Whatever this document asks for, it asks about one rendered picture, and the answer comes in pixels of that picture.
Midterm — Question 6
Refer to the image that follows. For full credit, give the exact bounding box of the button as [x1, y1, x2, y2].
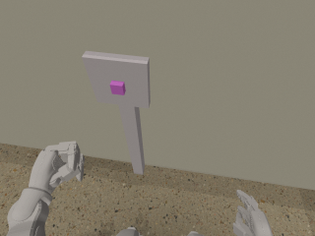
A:
[110, 81, 126, 95]

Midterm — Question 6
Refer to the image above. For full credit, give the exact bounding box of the robot left forearm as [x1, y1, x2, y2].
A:
[7, 187, 53, 236]

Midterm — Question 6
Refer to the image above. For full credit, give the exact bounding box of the robot right hand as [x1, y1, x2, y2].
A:
[232, 190, 274, 236]

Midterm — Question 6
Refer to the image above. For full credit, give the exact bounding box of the panel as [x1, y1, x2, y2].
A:
[82, 50, 151, 175]

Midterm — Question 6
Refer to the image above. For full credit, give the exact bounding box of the robot left hand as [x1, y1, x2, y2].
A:
[29, 141, 85, 195]

